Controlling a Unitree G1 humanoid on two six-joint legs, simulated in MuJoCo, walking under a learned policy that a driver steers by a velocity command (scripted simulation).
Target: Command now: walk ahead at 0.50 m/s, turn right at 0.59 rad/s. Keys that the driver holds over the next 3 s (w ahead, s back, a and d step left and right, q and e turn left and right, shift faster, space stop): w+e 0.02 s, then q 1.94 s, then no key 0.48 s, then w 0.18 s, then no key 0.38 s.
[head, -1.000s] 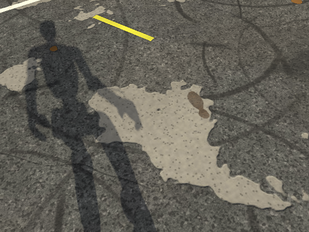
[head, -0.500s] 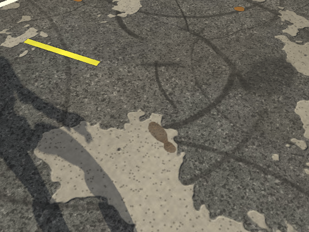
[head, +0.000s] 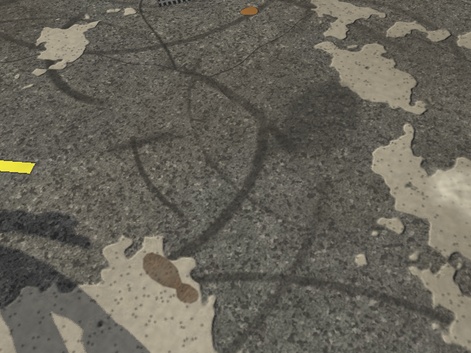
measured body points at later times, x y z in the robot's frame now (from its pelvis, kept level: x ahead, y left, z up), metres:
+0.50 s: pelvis +0.20 +0.03 -0.01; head +0.25 +0.04 +0.44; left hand +0.33 +0.32 -0.12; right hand +0.36 -0.23 -0.11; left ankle +0.30 +0.12 -0.74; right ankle +0.18 -0.11 -0.68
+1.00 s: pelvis +0.25 -0.01 +0.00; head +0.29 -0.02 +0.45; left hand +0.27 +0.30 -0.09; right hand +0.50 -0.22 -0.11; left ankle +0.20 +0.12 -0.68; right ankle +0.30 -0.12 -0.74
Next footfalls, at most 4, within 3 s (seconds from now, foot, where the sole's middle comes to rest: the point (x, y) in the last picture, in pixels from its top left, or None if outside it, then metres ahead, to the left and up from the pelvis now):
0.30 left None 0.34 0.12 -0.78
0.72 right None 0.34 -0.11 -0.78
1.14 left None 0.22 0.13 -0.78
1.60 right None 0.37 -0.04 -0.78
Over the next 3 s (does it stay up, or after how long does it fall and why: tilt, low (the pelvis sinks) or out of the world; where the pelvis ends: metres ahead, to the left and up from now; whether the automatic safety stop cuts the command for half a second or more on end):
stays up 0.26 0.11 0.00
